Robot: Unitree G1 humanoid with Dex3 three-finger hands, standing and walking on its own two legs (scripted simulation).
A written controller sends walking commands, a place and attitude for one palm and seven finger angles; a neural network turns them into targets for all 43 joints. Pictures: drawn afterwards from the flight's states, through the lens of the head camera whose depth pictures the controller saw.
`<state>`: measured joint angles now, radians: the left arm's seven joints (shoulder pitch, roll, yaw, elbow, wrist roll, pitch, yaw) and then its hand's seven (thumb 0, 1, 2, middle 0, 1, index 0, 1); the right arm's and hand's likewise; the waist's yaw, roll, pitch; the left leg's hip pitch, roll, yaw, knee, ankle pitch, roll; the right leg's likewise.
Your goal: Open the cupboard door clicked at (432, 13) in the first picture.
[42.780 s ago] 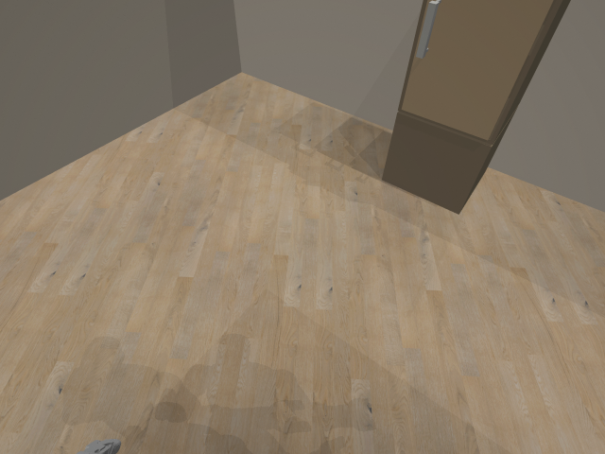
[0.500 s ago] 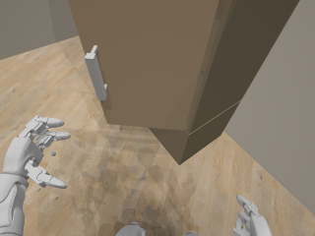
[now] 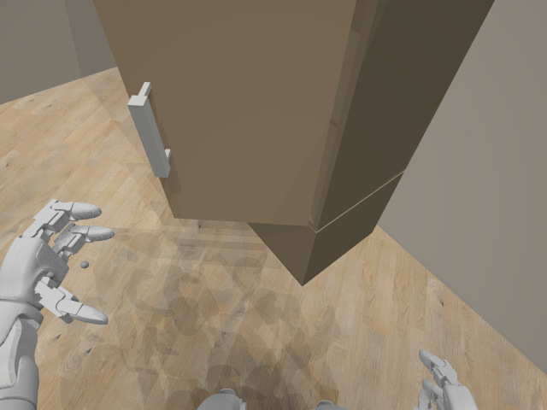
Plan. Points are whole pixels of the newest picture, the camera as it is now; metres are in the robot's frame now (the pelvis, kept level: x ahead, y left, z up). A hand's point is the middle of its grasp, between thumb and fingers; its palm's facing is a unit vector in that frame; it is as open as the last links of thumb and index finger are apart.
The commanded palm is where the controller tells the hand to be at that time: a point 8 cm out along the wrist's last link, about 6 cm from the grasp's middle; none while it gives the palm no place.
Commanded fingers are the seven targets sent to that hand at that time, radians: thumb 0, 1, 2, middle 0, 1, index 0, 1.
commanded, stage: raise the hand with hooked fingers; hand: left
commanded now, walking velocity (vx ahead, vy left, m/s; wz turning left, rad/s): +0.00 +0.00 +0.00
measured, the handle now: (154, 132) +0.57 +0.26 +0.04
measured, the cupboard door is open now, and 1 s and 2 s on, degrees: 49 49 49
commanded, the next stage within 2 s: move the hooked fingers beside the handle in 0.06 s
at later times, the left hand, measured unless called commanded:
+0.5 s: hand (91, 232) +0.34 +0.28 +0.06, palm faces -0.01 -1.00 -0.01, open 13.9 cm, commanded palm +0.32 +0.33 +0.06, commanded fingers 0.00 -0.50 0.30 -0.30 -1.20 -0.30 -1.20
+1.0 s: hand (98, 193) +0.41 +0.30 +0.06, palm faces -0.02 -1.00 -0.01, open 13.9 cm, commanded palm +0.40 +0.34 +0.05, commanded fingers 0.00 -0.50 0.30 -0.30 -1.20 -0.30 -1.20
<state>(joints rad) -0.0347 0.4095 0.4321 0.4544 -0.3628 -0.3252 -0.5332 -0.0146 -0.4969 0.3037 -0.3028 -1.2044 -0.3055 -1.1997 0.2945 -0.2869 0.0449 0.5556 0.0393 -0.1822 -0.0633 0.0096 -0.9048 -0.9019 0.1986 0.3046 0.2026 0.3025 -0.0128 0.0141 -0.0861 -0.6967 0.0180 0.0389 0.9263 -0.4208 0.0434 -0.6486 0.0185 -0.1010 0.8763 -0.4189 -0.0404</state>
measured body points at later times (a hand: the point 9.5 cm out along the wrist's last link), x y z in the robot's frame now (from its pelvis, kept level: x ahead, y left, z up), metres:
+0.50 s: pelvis +0.00 +0.00 -0.01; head +0.07 +0.02 +0.44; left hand +0.33 +0.34 +0.06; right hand +0.14 -0.26 -0.09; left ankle +0.02 +0.09 -0.69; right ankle +0.01 -0.10 -0.69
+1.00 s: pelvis +0.00 +0.01 -0.01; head +0.10 +0.04 +0.42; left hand +0.40 +0.35 +0.06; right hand +0.07 -0.26 -0.11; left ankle +0.02 +0.09 -0.69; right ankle +0.01 -0.10 -0.69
